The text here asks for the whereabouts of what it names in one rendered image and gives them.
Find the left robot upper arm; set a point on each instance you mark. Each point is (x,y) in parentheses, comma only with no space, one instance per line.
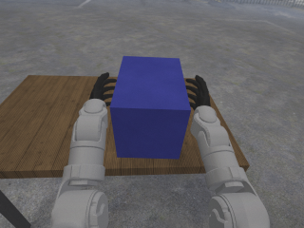
(81,209)

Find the robot left forearm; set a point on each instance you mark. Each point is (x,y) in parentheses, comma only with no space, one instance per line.
(87,149)

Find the left robot hand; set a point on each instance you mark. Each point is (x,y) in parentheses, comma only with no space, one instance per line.
(99,88)

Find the table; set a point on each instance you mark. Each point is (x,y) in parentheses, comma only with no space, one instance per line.
(36,124)

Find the right robot upper arm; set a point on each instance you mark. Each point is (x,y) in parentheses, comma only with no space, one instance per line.
(237,210)

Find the robot right forearm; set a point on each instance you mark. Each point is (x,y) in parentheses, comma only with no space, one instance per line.
(223,174)

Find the carton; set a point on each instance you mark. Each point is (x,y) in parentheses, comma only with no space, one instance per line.
(150,108)

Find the right robot hand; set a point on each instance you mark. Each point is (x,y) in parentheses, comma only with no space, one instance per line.
(201,91)

